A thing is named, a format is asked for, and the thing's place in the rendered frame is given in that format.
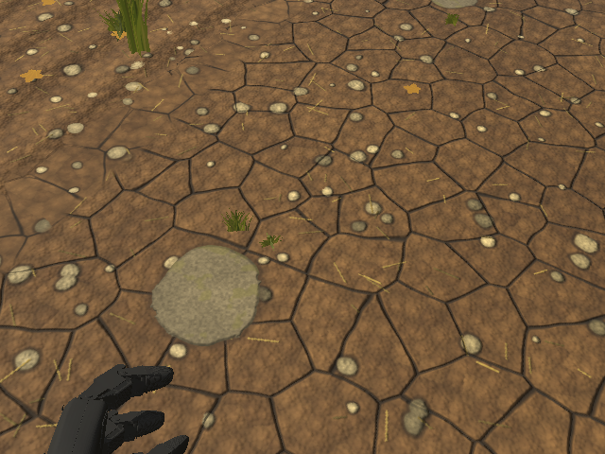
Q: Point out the left robot hand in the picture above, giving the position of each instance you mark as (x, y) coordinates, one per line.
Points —
(90, 424)

